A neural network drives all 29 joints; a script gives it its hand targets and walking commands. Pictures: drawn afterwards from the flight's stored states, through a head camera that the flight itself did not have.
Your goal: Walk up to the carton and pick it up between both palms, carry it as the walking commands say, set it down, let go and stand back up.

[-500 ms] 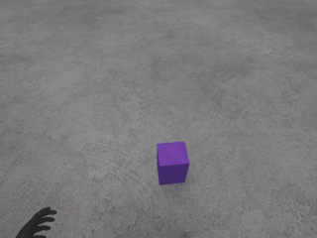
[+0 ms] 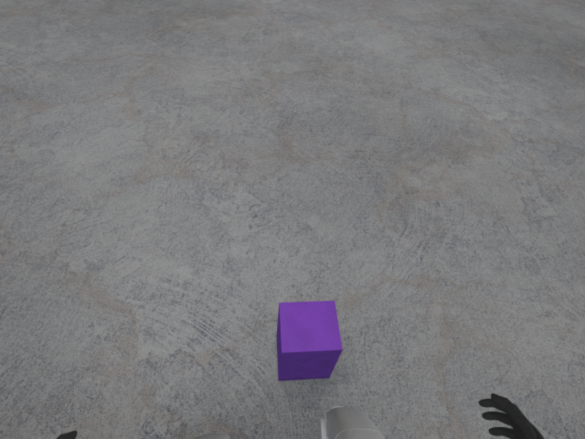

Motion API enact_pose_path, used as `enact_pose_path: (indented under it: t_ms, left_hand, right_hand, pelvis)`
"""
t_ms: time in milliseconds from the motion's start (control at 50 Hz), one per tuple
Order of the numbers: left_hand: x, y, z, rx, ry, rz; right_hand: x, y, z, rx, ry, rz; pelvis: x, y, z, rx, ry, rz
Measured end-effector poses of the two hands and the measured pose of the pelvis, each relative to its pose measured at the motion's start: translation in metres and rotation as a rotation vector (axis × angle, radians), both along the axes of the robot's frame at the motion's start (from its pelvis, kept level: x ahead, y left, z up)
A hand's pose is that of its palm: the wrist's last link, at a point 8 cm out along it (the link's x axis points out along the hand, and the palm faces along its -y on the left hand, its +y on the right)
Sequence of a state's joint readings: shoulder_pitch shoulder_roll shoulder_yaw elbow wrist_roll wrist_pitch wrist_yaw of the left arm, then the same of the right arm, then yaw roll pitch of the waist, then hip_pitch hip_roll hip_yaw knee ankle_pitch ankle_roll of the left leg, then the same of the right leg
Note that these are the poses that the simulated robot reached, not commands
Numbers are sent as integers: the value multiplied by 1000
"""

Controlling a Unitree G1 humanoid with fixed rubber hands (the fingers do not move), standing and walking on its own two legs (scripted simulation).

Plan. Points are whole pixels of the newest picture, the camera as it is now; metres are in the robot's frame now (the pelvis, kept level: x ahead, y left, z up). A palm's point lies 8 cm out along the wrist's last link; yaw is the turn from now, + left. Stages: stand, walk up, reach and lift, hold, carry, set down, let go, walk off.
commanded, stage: walk up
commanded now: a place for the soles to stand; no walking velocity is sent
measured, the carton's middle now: (305, 342) +0.48 -0.08 -0.63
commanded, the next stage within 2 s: none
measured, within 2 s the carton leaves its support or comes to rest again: neither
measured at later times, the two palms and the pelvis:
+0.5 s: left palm (115, 359) +0.23 +0.25 -0.05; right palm (534, 397) +0.20 -0.38 -0.09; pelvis +0.10 -0.07 +0.00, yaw +4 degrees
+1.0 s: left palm (83, 418) +0.16 +0.28 -0.08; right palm (500, 361) +0.25 -0.34 -0.09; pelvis +0.11 -0.05 +0.02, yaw +6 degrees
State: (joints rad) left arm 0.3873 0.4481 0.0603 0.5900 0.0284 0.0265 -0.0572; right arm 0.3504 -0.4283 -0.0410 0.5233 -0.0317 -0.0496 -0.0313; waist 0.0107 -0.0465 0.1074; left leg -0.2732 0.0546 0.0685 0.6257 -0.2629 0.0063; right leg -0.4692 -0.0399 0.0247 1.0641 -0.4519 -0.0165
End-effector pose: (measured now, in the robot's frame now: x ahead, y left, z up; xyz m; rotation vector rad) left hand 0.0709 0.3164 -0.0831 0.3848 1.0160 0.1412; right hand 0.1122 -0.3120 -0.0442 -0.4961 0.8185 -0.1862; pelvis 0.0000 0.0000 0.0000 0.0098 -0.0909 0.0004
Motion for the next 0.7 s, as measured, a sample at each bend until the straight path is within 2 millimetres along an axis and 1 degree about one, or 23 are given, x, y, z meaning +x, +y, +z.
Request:
enact_pose_path:
  t_ms: [80,120,160,200,240,280,340,420,480,600,700]
  left_hand:
    - [55,-21,15,0,-53,-61]
    - [79,-31,20,18,-82,-77]
    - [101,-39,20,55,-125,-80]
    - [117,-48,20,77,-160,-64]
    - [129,-59,23,76,-187,-54]
    - [138,-67,26,68,-207,-45]
    - [151,-71,29,60,-229,-34]
    - [160,-72,31,42,-209,-4]
    - [159,-68,30,55,-181,5]
    - [147,-50,27,75,-118,63]
    - [131,-36,21,72,-68,115]
  right_hand:
    - [-14,-28,-5,6,71,-64]
    - [-15,-44,-14,19,98,-90]
    - [-10,-59,-30,35,128,-99]
    - [-2,-70,-46,52,163,-113]
    - [9,-73,-54,72,186,-121]
    - [22,-72,-58,89,187,-113]
    - [38,-70,-60,96,193,-91]
    - [59,-68,-54,108,206,-71]
    - [79,-66,-48,110,201,-53]
    - [109,-67,-43,96,196,-41]
    - [122,-57,-39,92,205,-37]
  pelvis:
    - [23,-18,4,-8,1,-3]
    - [36,-29,1,-8,5,8]
    - [49,-44,-10,4,5,19]
    - [57,-53,-16,-7,-5,18]
    - [64,-57,-16,-10,-9,26]
    - [71,-59,-15,-8,-9,36]
    - [81,-61,-13,-5,-9,47]
    - [94,-65,-4,-4,14,56]
    - [100,-66,0,4,28,59]
    - [107,-62,4,-1,28,76]
    - [110,-55,8,-2,27,81]
